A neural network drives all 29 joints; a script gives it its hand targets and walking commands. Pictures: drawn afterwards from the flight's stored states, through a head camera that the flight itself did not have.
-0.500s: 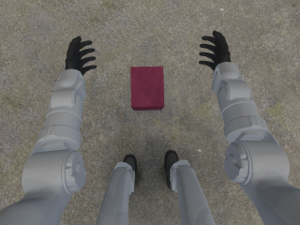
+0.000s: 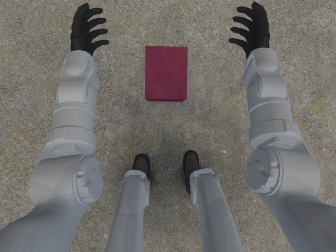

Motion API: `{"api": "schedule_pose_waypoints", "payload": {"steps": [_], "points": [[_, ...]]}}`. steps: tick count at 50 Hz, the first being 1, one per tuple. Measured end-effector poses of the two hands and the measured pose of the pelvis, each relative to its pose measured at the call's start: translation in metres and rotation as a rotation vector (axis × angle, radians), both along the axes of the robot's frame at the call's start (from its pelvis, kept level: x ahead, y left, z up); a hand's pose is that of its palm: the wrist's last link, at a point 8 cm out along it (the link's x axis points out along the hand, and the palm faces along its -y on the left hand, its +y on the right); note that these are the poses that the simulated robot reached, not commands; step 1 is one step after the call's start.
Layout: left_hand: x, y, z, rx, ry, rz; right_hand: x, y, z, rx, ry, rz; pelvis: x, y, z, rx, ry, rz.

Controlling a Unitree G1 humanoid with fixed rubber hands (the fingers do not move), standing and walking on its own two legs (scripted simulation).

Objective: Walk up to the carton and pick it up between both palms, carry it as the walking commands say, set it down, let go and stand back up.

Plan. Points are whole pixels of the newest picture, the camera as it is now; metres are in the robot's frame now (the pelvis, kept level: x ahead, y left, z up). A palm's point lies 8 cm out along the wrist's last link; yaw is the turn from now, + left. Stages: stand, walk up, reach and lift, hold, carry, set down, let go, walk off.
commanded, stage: reach and lift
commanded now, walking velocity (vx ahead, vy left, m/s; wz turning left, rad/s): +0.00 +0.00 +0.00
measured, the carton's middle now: (165, 77) +0.53 +0.00 -0.55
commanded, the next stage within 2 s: none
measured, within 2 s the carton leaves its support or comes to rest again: neither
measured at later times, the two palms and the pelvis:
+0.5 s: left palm (109, 65) +0.52 +0.17 -0.32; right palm (225, 65) +0.53 -0.17 -0.32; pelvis -0.04 +0.00 -0.14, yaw +0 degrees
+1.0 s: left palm (118, 75) +0.52 +0.17 -0.44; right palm (214, 75) +0.52 -0.17 -0.44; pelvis -0.06 -0.01 -0.26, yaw +1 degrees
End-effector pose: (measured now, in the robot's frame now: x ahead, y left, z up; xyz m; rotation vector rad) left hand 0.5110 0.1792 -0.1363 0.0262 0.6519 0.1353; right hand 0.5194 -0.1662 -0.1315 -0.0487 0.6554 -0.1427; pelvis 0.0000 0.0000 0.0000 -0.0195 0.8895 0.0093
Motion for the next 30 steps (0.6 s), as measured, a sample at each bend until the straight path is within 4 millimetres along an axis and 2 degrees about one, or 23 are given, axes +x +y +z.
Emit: {"api": "schedule_pose_waypoints", "payload": {"steps": [5,11,16,21,26,28,30], "points": [[-0.002,0.0,-0.03,-0.005,0.029,0.025,-0.007,-0.005,-0.032,0.014,0.033,-0.033,-0.015,0.0,-0.026,0.005,-0.014,-0.002],[0.013,-0.002,-0.066,0.014,0.026,0.013,0.011,-0.002,-0.066,0.049,0.003,-0.029,-0.026,-0.001,-0.069,0.01,-0.035,-0.015],[0.021,0.0,-0.105,0.017,0.022,0.009,0.018,0.005,-0.111,0.035,0.014,-0.004,-0.027,-0.001,-0.106,0.019,-0.014,-0.017],[0.015,-0.006,-0.152,-0.009,0.01,0.008,0.009,0.002,-0.16,0.01,0.022,-0.006,-0.031,-0.002,-0.134,0.017,-0.084,-0.009],[0.009,-0.008,-0.198,0.013,-0.007,0.0,0.009,-0.001,-0.202,0.011,-0.019,-0.012,-0.047,-0.005,-0.149,0.019,-0.275,-0.009],[0.002,-0.008,-0.219,0.018,0.038,-0.001,0.006,0.003,-0.222,0.021,0.018,-0.003,-0.049,-0.006,-0.163,0.022,-0.256,-0.013],[-0.002,-0.007,-0.231,0.013,0.05,0.01,0.006,0.006,-0.231,0.023,0.022,0.011,-0.05,-0.007,-0.177,0.024,-0.258,-0.014]]}}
